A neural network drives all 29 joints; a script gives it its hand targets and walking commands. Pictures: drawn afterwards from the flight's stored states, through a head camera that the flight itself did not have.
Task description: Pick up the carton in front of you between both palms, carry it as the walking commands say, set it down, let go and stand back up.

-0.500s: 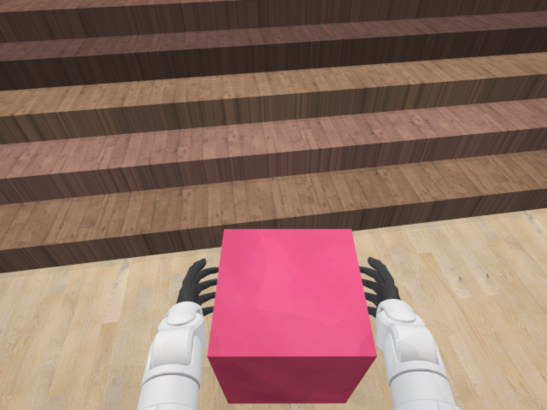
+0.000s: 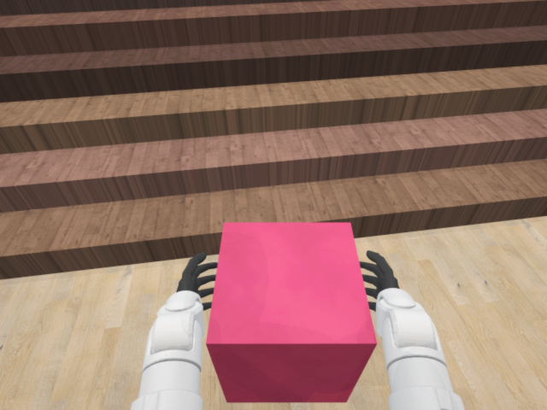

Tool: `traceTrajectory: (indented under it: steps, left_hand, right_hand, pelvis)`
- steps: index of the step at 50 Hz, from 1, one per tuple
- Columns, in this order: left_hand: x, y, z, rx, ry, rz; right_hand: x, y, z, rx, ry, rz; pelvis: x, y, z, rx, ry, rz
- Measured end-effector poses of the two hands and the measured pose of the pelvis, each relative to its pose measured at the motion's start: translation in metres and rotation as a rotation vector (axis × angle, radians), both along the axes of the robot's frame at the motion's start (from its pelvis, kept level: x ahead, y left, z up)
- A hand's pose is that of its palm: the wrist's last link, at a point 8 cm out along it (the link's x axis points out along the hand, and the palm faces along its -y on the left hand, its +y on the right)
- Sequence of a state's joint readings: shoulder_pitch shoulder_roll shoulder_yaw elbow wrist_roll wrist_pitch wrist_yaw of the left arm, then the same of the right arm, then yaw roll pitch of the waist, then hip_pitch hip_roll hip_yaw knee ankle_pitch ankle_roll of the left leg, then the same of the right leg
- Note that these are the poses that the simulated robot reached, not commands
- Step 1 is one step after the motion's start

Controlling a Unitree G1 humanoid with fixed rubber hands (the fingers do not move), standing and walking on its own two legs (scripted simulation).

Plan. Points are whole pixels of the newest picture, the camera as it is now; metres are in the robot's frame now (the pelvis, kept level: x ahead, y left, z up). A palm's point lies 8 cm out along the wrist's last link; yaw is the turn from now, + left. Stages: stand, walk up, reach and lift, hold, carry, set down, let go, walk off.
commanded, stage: reach and lift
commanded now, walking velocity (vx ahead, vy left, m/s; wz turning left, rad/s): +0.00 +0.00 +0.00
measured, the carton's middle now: (286, 315) +0.31 +0.00 -0.05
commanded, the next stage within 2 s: hold in 0.56 s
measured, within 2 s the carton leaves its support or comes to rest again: neither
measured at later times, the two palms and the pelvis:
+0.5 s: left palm (188, 294) +0.30 +0.15 +0.04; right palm (387, 292) +0.30 -0.15 +0.04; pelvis +0.02 +0.00 +0.01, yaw +0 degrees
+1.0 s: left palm (185, 294) +0.29 +0.15 +0.05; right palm (391, 291) +0.29 -0.15 +0.05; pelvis +0.00 +0.00 +0.00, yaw +0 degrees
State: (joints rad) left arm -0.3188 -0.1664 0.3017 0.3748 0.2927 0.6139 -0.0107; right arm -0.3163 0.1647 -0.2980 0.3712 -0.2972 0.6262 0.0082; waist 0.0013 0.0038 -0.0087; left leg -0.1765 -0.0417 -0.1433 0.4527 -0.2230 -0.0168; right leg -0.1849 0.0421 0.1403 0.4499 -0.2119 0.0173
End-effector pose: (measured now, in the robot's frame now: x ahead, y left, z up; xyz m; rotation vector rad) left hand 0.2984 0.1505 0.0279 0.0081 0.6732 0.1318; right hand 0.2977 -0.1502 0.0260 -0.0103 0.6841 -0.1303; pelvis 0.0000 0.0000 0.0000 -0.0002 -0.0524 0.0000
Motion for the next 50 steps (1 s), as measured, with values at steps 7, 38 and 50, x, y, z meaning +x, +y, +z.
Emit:
traceTrajectory:
  steps: [7, 38, 50]
  left_hand:
    - [0.003, 0.000, 0.003, 0.012, 0.003, -0.008]
    - [-0.001, 0.000, 0.029, 0.018, -0.028, -0.013]
    - [-0.006, 0.001, 0.027, 0.010, -0.011, -0.006]
  right_hand:
    - [0.003, 0.000, 0.003, -0.013, 0.002, 0.009]
    - [-0.002, 0.000, 0.029, -0.021, -0.029, 0.011]
    - [-0.005, 0.001, 0.027, -0.012, -0.012, 0.008]
  pelvis:
    - [0.006, 0.000, 0.002, 0.000, -0.004, 0.000]
    - [0.013, 0.000, 0.006, -0.001, -0.055, 0.000]
    - [0.004, 0.000, 0.005, -0.001, -0.065, 0.001]
